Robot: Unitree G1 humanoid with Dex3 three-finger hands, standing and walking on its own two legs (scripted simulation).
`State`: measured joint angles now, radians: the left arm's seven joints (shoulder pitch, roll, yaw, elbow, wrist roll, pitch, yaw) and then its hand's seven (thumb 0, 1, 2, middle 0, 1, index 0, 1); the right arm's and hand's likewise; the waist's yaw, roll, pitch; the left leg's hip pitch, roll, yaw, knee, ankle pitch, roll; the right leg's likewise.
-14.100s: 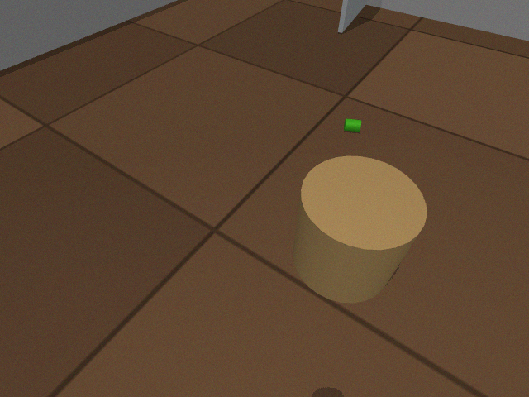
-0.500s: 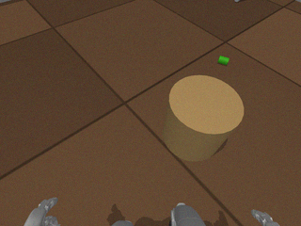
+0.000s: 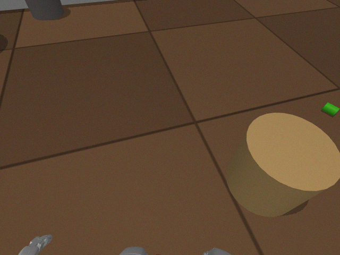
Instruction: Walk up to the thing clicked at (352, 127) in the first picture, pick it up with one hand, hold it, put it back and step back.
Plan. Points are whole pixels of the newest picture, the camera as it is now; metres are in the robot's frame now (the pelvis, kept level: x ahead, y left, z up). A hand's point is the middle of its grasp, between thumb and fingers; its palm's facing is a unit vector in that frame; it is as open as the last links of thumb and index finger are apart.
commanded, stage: walk up
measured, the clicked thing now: (330, 109) +1.27 -1.25 -0.71
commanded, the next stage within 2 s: stand in 1.80 s
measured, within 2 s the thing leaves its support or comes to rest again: neither
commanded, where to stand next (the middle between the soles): +0.08 -0.01 m, yaw +15 degrees
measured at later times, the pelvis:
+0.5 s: pelvis +0.00 -0.01 +0.00, yaw +12 degrees
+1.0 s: pelvis -0.01 +0.00 +0.01, yaw +17 degrees
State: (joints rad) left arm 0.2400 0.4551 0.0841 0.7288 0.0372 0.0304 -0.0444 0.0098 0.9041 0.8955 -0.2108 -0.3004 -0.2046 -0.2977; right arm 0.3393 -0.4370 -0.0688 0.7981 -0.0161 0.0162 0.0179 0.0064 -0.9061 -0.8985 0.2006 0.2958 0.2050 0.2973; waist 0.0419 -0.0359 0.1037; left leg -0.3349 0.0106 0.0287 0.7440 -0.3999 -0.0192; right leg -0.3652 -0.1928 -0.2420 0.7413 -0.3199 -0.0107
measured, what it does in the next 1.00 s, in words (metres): steps on the spot, turning left: left foot, then right foot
